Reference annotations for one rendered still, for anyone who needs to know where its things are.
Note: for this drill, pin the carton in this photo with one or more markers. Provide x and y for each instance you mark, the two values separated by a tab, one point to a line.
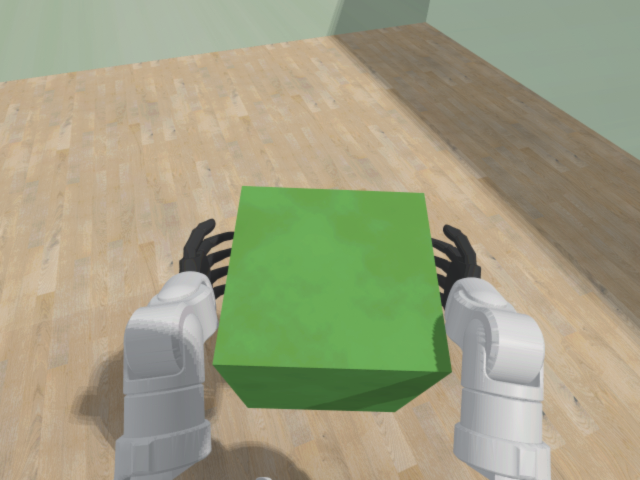
331	301

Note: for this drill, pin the left robot forearm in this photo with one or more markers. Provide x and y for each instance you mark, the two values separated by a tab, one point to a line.
165	430

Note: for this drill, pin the right robot forearm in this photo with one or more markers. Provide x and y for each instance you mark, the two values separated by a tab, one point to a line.
500	430

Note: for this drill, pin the left robot hand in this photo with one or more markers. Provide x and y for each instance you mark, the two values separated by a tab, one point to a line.
196	249

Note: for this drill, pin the right robot hand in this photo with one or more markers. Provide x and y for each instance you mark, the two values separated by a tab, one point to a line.
463	259

